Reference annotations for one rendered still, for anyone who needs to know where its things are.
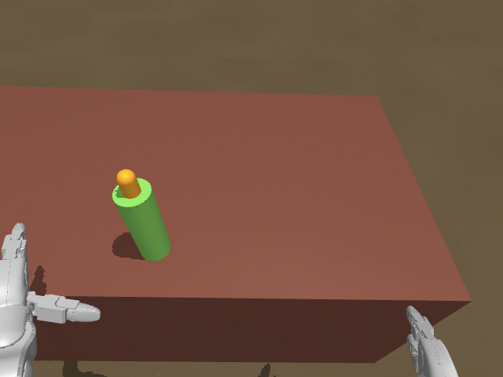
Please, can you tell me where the bottle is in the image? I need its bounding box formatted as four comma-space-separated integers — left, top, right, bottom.
112, 169, 171, 262

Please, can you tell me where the left robot hand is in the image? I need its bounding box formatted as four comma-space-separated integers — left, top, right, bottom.
0, 222, 101, 324

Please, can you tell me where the right robot hand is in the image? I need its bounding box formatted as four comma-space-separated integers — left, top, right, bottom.
406, 306, 458, 377

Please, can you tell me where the left robot arm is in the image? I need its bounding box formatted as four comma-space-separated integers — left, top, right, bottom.
0, 305, 37, 377

